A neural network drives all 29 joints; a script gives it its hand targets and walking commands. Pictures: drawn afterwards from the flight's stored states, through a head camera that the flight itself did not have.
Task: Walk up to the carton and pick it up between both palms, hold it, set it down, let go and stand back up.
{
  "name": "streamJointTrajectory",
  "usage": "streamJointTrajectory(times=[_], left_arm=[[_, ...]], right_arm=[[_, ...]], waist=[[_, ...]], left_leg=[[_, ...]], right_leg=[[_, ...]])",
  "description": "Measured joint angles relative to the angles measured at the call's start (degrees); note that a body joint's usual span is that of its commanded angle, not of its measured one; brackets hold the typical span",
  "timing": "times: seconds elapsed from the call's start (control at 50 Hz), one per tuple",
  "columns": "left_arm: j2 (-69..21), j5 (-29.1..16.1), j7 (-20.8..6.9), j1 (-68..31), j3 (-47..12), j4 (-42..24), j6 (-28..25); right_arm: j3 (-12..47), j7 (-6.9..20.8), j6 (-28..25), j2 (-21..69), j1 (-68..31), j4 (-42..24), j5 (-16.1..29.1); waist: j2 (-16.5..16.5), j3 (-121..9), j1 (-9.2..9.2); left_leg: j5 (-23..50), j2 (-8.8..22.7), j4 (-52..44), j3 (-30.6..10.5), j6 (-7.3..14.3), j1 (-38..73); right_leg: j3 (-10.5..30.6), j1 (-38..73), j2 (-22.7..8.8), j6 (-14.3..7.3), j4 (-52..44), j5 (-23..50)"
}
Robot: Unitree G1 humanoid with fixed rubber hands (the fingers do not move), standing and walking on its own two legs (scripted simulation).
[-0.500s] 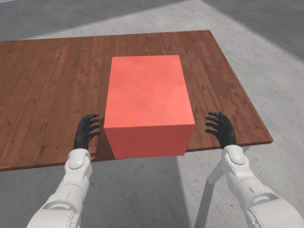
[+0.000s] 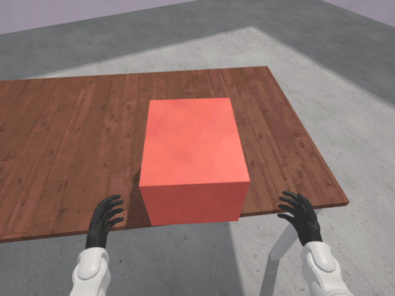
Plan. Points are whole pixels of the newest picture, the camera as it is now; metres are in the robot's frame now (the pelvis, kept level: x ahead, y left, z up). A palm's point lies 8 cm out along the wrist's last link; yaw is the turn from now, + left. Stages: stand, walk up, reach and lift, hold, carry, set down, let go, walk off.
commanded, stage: set down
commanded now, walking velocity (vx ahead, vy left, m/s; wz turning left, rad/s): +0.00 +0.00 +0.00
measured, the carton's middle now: (192, 158) +0.49 +0.02 -0.05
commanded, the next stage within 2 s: none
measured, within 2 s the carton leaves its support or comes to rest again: neither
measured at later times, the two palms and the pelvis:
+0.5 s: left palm (92, 266) +0.21 +0.22 -0.02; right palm (320, 265) +0.19 -0.22 -0.02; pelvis +0.01 +0.00 +0.01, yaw +0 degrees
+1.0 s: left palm (88, 270) +0.21 +0.23 -0.04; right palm (315, 264) +0.20 -0.21 -0.03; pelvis +0.02 +0.00 +0.01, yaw +0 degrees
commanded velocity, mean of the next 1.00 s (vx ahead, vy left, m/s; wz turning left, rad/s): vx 0.00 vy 0.00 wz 0.00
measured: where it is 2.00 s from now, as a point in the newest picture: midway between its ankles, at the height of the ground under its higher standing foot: outside the picture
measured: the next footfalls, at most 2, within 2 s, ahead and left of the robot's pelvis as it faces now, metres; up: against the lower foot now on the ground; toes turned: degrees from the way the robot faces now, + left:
none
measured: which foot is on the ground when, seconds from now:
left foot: down 0.00-1.00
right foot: down 0.00-1.00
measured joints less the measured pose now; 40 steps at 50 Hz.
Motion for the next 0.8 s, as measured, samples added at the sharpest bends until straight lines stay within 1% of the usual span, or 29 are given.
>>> streamJointTrajectory(times=[0.12, 0.24, 0.46, 0.56, 0.7, 0.8], left_arm=[[0.0, 0.0, -0.1, 5.5, -0.2, -4.7, 0.3], [0.0, 0.0, 0.2, 8.4, -1.2, -6.8, 1.3], [-0.2, 0.0, 0.1, 14.3, -2.3, -11.6, 3.6], [-0.1, -0.2, 0.2, 15.9, -2.5, -12.8, 4.8], [0.5, -0.4, 0.2, 16.3, -2.5, -13.6, 6.3], [0.8, -0.5, -1.0, 16.9, -1.9, -14.0, 7.5]], right_arm=[[0.0, 0.2, -0.3, 0.0, 5.0, -4.4, 0.0], [0.0, 0.6, 0.1, 0.0, 8.9, -6.9, -0.6], [0.0, 0.8, 1.8, 0.0, 17.5, -14.4, -1.7], [-0.3, 0.9, 3.2, 0.0, 19.4, -16.8, -3.1], [-0.4, 0.9, 5.0, 0.0, 20.0, -18.4, -4.0], [-0.4, 0.9, 5.8, 0.0, 20.5, -19.3, -5.1]], waist=[[0.0, 1.8, 0.0], [0.0, 2.3, -0.01], [0.0, 3.1, 0.0], [0.0, 3.8, 0.0], [0.0, 4.5, 0.0], [0.0, 4.8, 0.0]], left_leg=[[0.0, 0.0, -1.5, 0.0, 0.0, 4.3], [-0.1, 0.0, -2.2, 0.0, 0.1, 7.1], [-0.1, -0.1, -3.7, 0.0, 0.1, 11.3], [0.0, -0.1, -3.9, 0.0, 0.1, 12.1], [0.0, -0.1, -4.2, 0.0, 0.1, 12.3], [0.0, -0.1, -5.0, 0.0, 0.1, 13.1]], right_leg=[[0.0, 4.5, 0.0, 0.1, -1.8, 0.2], [0.0, 7.4, 0.0, 0.1, -2.8, 0.2], [0.0, 11.5, 0.0, 0.1, -4.1, 0.2], [0.0, 12.3, 0.0, 0.1, -4.4, 0.2], [0.0, 12.5, 0.0, 0.1, -4.6, 0.2], [0.0, 13.3, 0.0, 0.1, -5.5, 0.3]])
